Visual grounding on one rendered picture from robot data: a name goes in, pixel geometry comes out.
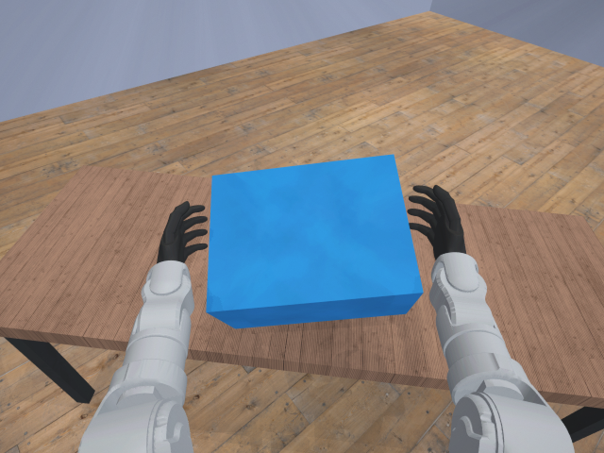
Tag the right robot hand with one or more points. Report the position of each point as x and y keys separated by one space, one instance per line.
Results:
x=446 y=232

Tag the left robot hand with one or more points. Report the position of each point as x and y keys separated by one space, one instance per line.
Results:
x=174 y=238

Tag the left robot forearm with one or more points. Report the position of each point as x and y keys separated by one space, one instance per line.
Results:
x=157 y=349

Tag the right robot forearm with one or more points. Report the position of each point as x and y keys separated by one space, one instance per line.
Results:
x=477 y=357

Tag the right robot upper arm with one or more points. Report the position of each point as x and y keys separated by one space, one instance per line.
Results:
x=490 y=423

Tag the carton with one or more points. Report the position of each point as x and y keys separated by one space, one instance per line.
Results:
x=310 y=243

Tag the table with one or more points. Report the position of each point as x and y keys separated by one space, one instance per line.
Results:
x=76 y=277

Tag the left robot upper arm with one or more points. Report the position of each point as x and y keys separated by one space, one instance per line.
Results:
x=158 y=426

